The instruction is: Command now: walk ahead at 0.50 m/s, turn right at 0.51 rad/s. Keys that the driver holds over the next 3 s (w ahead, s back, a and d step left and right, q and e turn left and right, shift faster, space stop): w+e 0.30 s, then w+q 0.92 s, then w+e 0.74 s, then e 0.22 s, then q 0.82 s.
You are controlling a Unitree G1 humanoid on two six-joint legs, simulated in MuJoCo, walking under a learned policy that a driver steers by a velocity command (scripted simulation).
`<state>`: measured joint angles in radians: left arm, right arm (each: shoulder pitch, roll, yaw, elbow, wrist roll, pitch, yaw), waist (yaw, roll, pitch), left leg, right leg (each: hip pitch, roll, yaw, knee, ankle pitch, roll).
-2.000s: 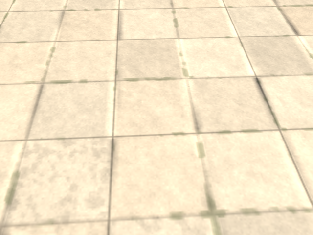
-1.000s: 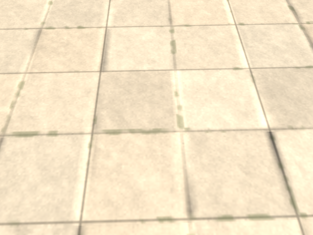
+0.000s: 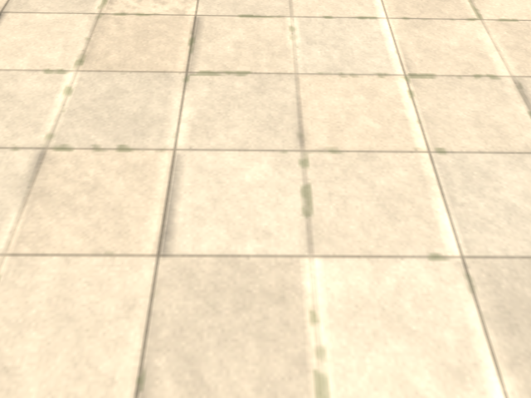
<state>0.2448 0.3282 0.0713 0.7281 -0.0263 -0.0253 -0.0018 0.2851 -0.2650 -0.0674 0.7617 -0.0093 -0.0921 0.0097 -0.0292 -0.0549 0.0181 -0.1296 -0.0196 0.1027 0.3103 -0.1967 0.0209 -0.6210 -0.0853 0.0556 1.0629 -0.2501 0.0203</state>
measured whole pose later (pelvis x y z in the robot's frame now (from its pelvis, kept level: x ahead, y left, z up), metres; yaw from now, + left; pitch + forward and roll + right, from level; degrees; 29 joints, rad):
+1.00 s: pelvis +0.56 -0.08 -0.01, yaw +3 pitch +2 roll +0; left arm 0.21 0.29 0.04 0.74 0.01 -0.11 -0.01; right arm 0.26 -0.29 -0.07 0.70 0.01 -0.05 0.02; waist -0.01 -0.01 0.04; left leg -0.30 -0.12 -0.03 0.43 -0.16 0.10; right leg -0.48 -0.05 0.06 1.14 -0.36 0.01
